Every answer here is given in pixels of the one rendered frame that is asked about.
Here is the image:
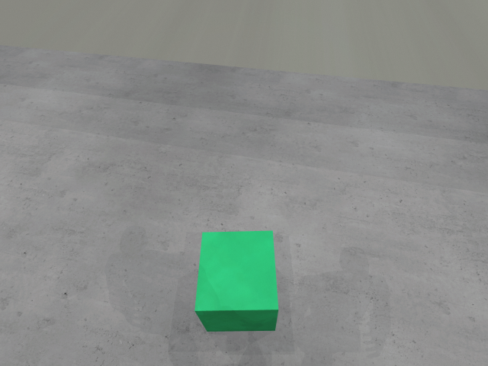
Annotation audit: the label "carton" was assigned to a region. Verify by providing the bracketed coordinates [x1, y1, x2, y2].
[194, 230, 278, 332]

